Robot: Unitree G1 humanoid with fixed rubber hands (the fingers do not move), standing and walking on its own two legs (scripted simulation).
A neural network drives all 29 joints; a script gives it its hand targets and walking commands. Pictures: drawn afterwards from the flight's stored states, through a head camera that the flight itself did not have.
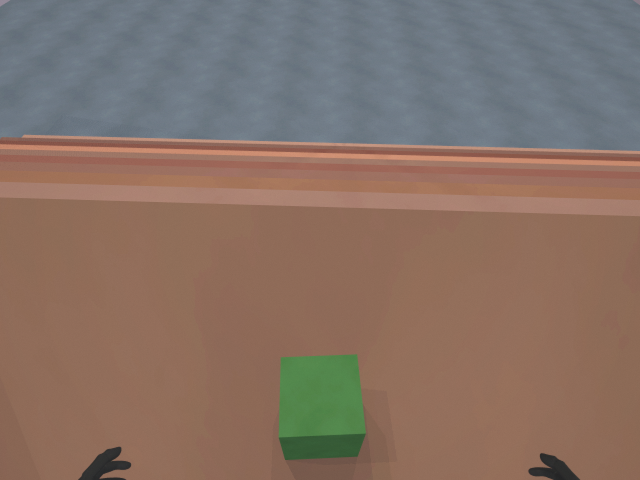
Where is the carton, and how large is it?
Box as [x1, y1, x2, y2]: [279, 354, 365, 459]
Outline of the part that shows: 356,354 281,357 279,439 285,459 357,456 365,434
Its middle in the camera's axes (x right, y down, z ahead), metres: +0.00 +0.48 +1.08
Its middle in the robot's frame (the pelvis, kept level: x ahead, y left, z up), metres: +0.39 +0.01 -0.66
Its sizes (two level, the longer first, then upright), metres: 0.210 0.200 0.250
